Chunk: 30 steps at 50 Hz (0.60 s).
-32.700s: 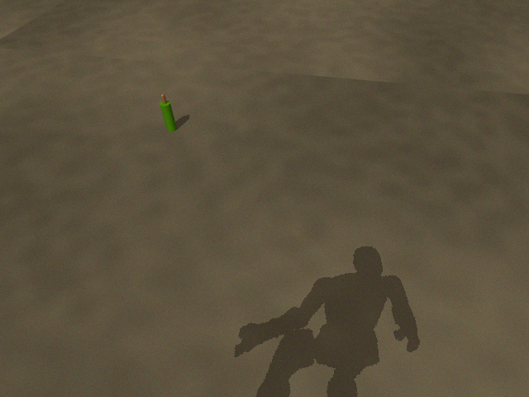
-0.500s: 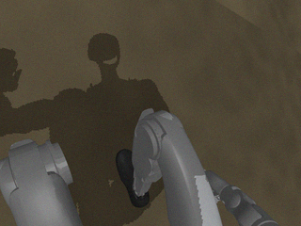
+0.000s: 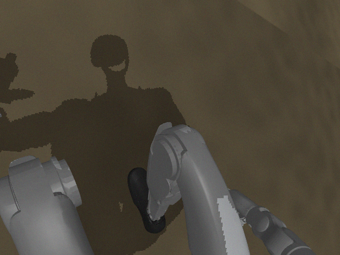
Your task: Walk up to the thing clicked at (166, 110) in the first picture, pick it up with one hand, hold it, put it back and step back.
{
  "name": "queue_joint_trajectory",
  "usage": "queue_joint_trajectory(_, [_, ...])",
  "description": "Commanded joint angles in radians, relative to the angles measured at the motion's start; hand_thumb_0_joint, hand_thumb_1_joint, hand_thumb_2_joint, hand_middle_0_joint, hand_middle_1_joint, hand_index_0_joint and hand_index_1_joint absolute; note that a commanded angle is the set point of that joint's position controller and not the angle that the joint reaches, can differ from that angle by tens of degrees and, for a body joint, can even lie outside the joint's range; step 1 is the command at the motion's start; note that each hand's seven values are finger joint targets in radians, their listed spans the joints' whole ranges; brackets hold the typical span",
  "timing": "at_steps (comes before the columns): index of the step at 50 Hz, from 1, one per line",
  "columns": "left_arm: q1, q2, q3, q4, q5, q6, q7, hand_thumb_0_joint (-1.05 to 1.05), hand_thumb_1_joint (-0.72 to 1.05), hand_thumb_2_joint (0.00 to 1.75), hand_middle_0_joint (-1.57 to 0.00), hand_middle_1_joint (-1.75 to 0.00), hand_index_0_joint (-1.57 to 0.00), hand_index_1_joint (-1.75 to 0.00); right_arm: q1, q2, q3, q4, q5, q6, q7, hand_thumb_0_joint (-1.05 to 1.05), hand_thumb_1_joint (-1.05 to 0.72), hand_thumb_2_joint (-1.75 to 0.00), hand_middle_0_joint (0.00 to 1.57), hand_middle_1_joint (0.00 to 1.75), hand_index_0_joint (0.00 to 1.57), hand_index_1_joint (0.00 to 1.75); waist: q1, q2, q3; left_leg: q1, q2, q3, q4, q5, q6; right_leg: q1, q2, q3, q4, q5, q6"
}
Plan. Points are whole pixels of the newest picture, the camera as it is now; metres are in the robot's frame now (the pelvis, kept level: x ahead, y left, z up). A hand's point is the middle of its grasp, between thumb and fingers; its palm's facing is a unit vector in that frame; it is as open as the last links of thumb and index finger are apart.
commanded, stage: withdraw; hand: left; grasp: from the side
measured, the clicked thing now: out of the picture +0.45 +0.29 -0.17
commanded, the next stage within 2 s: rise in 0.32 s
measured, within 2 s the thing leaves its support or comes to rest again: neither
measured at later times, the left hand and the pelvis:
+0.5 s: hand out of the picture +0.41 +0.37 -0.07, palm faces +0.28 -0.95 -0.11, open 17.2 cm; pelvis +0.00 +0.00 +0.02, yaw +3 degrees
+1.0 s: hand out of the picture +0.29 +0.35 +0.09, palm faces +0.26 -0.85 -0.46, open 17.3 cm; pelvis +0.02 -0.01 +0.18, yaw +10 degrees
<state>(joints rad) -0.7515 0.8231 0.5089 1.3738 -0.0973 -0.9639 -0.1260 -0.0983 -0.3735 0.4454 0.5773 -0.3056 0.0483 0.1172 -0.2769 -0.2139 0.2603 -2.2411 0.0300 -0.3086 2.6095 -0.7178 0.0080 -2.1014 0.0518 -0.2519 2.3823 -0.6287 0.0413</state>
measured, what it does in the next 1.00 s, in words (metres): rises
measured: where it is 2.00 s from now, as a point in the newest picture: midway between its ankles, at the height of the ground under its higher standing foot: (113, 234)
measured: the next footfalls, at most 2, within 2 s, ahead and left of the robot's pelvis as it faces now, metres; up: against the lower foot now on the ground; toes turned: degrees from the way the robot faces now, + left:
none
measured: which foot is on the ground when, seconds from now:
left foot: down 0.00-1.00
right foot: down 0.00-1.00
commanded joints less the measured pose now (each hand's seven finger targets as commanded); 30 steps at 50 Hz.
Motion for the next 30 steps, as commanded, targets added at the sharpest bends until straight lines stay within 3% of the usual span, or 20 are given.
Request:
queue_joint_trajectory(1, [-0.246,0.195,0.022,-0.155,-0.017,-0.076,0.006,0.0,-0.42,0.08,-0.21,-0.1,-0.22,-0.1,0.079,-0.338,-0.107,-0.004,0.0,0.008,-0.012,0.0,-0.9,-0.9,0.2,0.3,0.2,0.3,-0.089,0.523,-0.619,0.411,0.044,0.052,-0.314,0.151,-0.024,0.295,0.041,-0.063,-0.165,0.19,-0.054])
queue_joint_trajectory(4, [-0.24,0.256,0.07,-0.209,-0.026,-0.077,0.0,0.0,-0.42,0.07,-0.16,-0.07,-0.16,-0.07,0.092,-0.336,-0.11,-0.004,-0.001,0.01,-0.015,0.0,-0.9,-0.9,0.2,0.3,0.2,0.3,-0.061,0.518,-0.674,0.4,0.042,0.073,-0.298,0.183,-0.018,0.363,0.042,-0.046,-0.174,0.215,-0.049])
queue_joint_trajectory(6, [-0.236,0.321,0.113,-0.26,-0.023,-0.074,-0.006,0.0,-0.42,0.06,-0.15,-0.06,-0.15,-0.05,0.09,-0.338,-0.118,-0.004,0.002,0.013,-0.019,0.0,-0.9,-0.9,0.2,0.3,0.2,0.3,-0.032,0.566,-0.7,0.416,0.046,0.079,-0.311,0.194,-0.023,0.37,0.042,-0.04,-0.165,0.216,-0.054])
queue_joint_trajectory(7, [-0.22,0.318,0.116,-0.279,-0.022,-0.068,-0.012,0.0,-0.42,0.07,-0.14,-0.06,-0.15,-0.05,0.09,-0.337,-0.123,-0.007,0.004,0.014,-0.02,0.0,-0.9,-0.9,0.2,0.3,0.2,0.3,-0.024,0.581,-0.719,0.439,0.047,0.08,-0.317,0.199,-0.025,0.362,0.041,-0.037,-0.163,0.218,-0.056])
queue_joint_trajectory(10, [-0.198,0.385,0.167,-0.387,-0.017,-0.037,-0.03,0.0,-0.43,0.05,-0.12,-0.03,-0.12,-0.03,0.111,-0.333,-0.15,-0.008,0.016,0.022,-0.029,0.0,-0.91,-0.9,0.2,0.3,0.2,0.3,0.013,0.645,-0.794,0.472,0.048,0.094,-0.344,0.222,-0.031,0.374,0.035,-0.02,-0.159,0.227,-0.063])
queue_joint_trajectory(12, [-0.15,0.318,0.137,-0.388,-0.026,0.007,-0.061,0.0,-0.46,0.05,-0.11,-0.04,-0.11,-0.03,0.126,-0.324,-0.168,-0.017,0.033,0.025,-0.034,0.0,-0.91,-0.9,0.2,0.3,0.2,0.3,0.013,0.67,-0.804,0.49,0.046,0.096,-0.37,0.231,-0.034,0.345,0.031,-0.02,-0.162,0.231,-0.067])
queue_joint_trajectory(13, [-0.149,0.318,0.139,-0.408,-0.029,0.031,-0.073,0.0,-0.48,0.03,-0.11,-0.03,-0.12,-0.03,0.133,-0.33,-0.185,-0.024,0.044,0.024,-0.037,0.0,-0.91,-0.9,0.2,0.3,0.2,0.3,0.02,0.673,-0.801,0.474,0.044,0.099,-0.384,0.204,-0.033,0.323,0.028,-0.018,-0.164,0.207,-0.07])
queue_joint_trajectory(15, [-0.12,0.211,0.062,-0.405,-0.044,0.086,-0.116,0.0,-0.49,0.06,-0.11,-0.06,-0.12,-0.05,0.15,-0.312,-0.208,-0.024,0.069,0.02,-0.041,0.0,-0.9,-0.9,0.2,0.3,0.2,0.3,0.012,0.63,-0.772,0.443,0.04,0.106,-0.392,0.169,-0.026,0.274,0.027,-0.017,-0.181,0.184,-0.07])
queue_joint_trajectory(16, [-0.1,0.213,0.073,-0.39,-0.053,0.114,-0.133,0.0,-0.48,0.05,-0.11,-0.06,-0.12,-0.05,0.167,-0.316,-0.221,-0.013,0.079,0.019,-0.045,0.0,-0.9,-0.9,0.2,0.3,0.2,0.3,0.013,0.609,-0.749,0.422,0.038,0.11,-0.39,0.167,-0.022,0.258,0.025,-0.016,-0.184,0.183,-0.069])
queue_joint_trajectory(17, [-0.111,0.138,0.006,-0.395,-0.059,0.137,-0.157,0.0,-0.5,0.03,-0.1,-0.05,-0.12,-0.03,0.163,-0.305,-0.228,-0.014,0.09,0.014,-0.045,0.0,-0.89,-0.9,0.2,0.3,0.2,0.3,0.003,0.585,-0.712,0.407,0.036,0.107,-0.4,0.142,-0.02,0.214,0.022,-0.019,-0.185,0.161,-0.07])
queue_joint_trajectory(18, [-0.077,0.093,-0.016,-0.355,-0.071,0.164,-0.174,0.0,-0.52,0.05,-0.1,-0.07,-0.12,-0.05,0.194,-0.293,-0.232,0.008,0.1,0.012,-0.044,0.0,-0.89,-0.89,0.2,0.3,0.2,0.3,0.001,0.546,-0.693,0.396,0.034,0.103,-0.399,0.132,-0.017,0.202,0.024,-0.021,-0.192,0.147,-0.069])
queue_joint_trajectory(19, [-0.066,0.091,-0.004,-0.349,-0.086,0.185,-0.19,0.0,-0.55,0.03,-0.09,-0.06,-0.11,-0.04,0.192,-0.296,-0.245,-0.002,0.114,0.01,-0.048,0.0,-0.89,-0.89,0.2,0.3,0.2,0.3,0.01,0.503,-0.679,0.379,0.031,0.102,-0.394,0.112,-0.009,0.183,0.024,-0.02,-0.203,0.132,-0.068])
queue_joint_trajectory(20, [-0.061,0.061,-0.023,-0.334,-0.099,0.201,-0.203,0.0,-0.56,0.02,-0.06,-0.03,-0.08,-0.01,0.181,-0.298,-0.251,-0.012,0.125,0.006,-0.049,0.0,-0.88,-0.89,0.2,0.3,0.2,0.3,0.005,0.477,-0.66,0.369,0.031,0.098,-0.399,0.098,-0.005,0.175,0.021,-0.019,-0.208,0.124,-0.065])
queue_joint_trajectory(22, [-0.129,0.096,0.003,-0.431,-0.116,0.209,-0.209,0.0,-0.5,0.05,-0.04,0.0,-0.04,0.0,0.192,-0.288,-0.264,-0.022,0.141,-0.001,-0.048,0.0,-0.81,-0.89,0.2,0.3,0.2,0.3,0.026,0.456,-0.706,0.354,0.022,0.106,-0.398,0.074,0.005,0.197,0.02,-0.01,-0.219,0.106,-0.066])
queue_joint_trajectory(23, [-0.099,0.369,0.092,-0.475,0.068,0.269,-0.15,0.0,-0.5,0.06,-0.07,-0.05,-0.06,-0.05,0.231,-0.27,-0.321,0.01,0.171,0.022,-0.059,0.0,-0.89,-0.91,0.2,0.3,0.2,0.3,0.134,0.591,-0.886,0.525,0.021,0.135,-0.481,0.135,-0.012,0.231,0.004,0.026,-0.254,0.111,-0.074])
queue_joint_trajectory(24, [-0.122,0.267,0.037,-0.469,0.06,0.311,-0.124,0.0,-0.5,0.07,-0.07,-0.04,-0.06,-0.04,0.216,-0.246,-0.319,-0.033,0.186,0.035,-0.058,0.0,-0.91,-0.91,0.2,0.3,0.2,0.3,0.114,0.612,-0.89,0.534,0.03,0.131,-0.518,0.12,-0.016,0.204,0.007,0.035,-0.252,0.095,-0.076])
queue_joint_trajectory(26, [-0.153,0.201,0.01,-0.563,0.066,0.359,-0.104,0.0,-0.52,0.08,-0.07,-0.05,-0.06,-0.06,0.242,-0.243,-0.359,-0.034,0.214,0.052,-0.058,0.0,-0.91,-0.91,0.2,0.3,0.2,0.3,0.111,0.653,-0.931,0.591,0.032,0.124,-0.572,0.101,-0.021,0.176,0.002,0.038,-0.258,0.087,-0.082])
queue_joint_trajectory(28, [-0.101,0.249,0.038,-0.581,0.096,0.421,-0.073,0.0,-0.56,0.08,-0.09,-0.06,-0.08,-0.07,0.244,-0.218,-0.369,-0.031,0.233,0.062,-0.067,0.0,-0.96,-0.92,0.2,0.3,0.2,0.3,0.148,0.677,-0.925,0.613,0.03,0.135,-0.603,0.104,-0.024,0.158,-0.002,0.058,-0.268,0.078,-0.086])
queue_joint_trajectory(29, [-0.157,0.338,0.089,-0.711,0.107,0.442,-0.055,0.0,-0.56,0.07,-0.1,-0.05,-0.09,-0.06,0.271,-0.206,-0.378,-0.027,0.243,0.07,-0.073,0.0,-0.97,-0.93,0.2,0.3,0.2,0.3,0.174,0.706,-0.986,0.635,0.026,0.15,-0.609,0.134,-0.023,0.183,-0.004,0.074,-0.275,0.091,-0.089])
queue_joint_trajectory(30, [-0.162,0.38,0.107,-0.735,0.123,0.465,-0.039,0.0,-0.57,0.08,-0.1,-0.06,-0.09,-0.07,0.288,-0.19,-0.384,-0.015,0.248,0.082,-0.077,0.0,-0.98,-0.93,0.2,0.3,0.2,0.3,0.18,0.705,-1.007,0.633,0.02,0.168,-0.601,0.151,-0.019,0.201,-0.004,0.091,-0.288,0.097,-0.091])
